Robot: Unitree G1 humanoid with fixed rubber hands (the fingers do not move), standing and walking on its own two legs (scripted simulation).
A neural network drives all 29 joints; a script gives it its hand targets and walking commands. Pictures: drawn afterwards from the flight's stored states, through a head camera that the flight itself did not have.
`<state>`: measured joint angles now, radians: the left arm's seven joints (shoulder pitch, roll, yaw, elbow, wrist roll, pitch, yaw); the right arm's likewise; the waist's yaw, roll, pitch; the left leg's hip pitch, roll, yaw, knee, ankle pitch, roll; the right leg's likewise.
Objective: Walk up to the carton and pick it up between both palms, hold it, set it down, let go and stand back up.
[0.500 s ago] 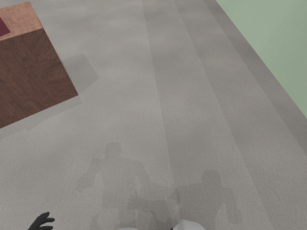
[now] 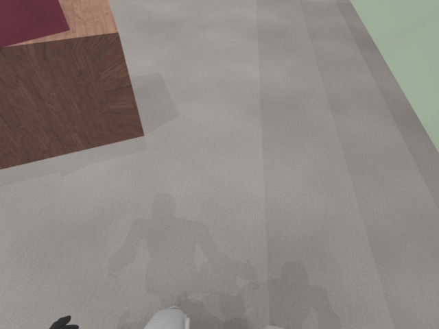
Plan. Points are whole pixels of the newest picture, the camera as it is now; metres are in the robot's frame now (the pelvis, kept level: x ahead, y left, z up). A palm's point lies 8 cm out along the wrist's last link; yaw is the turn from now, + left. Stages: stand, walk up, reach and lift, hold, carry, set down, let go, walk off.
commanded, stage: walk up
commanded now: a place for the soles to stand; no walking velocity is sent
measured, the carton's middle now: (11, 2) +1.23 +0.82 -0.01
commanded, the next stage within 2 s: none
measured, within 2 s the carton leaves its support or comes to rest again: neither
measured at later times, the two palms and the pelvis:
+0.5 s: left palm (28, 316) +0.15 +0.32 -0.05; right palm (346, 291) +0.20 -0.27 -0.13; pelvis +0.12 +0.00 +0.02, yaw +3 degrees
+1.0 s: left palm (5, 269) +0.24 +0.43 -0.12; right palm (292, 231) +0.32 -0.17 -0.09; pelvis +0.21 +0.12 +0.00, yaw +12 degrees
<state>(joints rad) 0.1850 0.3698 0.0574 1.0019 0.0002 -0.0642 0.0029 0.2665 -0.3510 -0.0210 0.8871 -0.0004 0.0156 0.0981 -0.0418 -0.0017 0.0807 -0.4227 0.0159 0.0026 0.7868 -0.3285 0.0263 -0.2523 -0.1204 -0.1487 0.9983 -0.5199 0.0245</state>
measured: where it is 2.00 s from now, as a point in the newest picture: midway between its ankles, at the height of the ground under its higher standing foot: (146, 280)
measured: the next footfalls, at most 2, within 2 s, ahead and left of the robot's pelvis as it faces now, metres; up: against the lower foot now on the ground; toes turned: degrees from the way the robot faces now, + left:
right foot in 0.30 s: +0.21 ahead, -0.07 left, +0.00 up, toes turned -5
left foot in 0.88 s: +0.26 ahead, +0.22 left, +0.00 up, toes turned +12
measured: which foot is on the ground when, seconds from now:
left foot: down 0.00-0.32, up 0.34-0.86, down 0.88-1.00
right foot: up 0.00-0.28, down 0.30-0.90, up 0.92-1.00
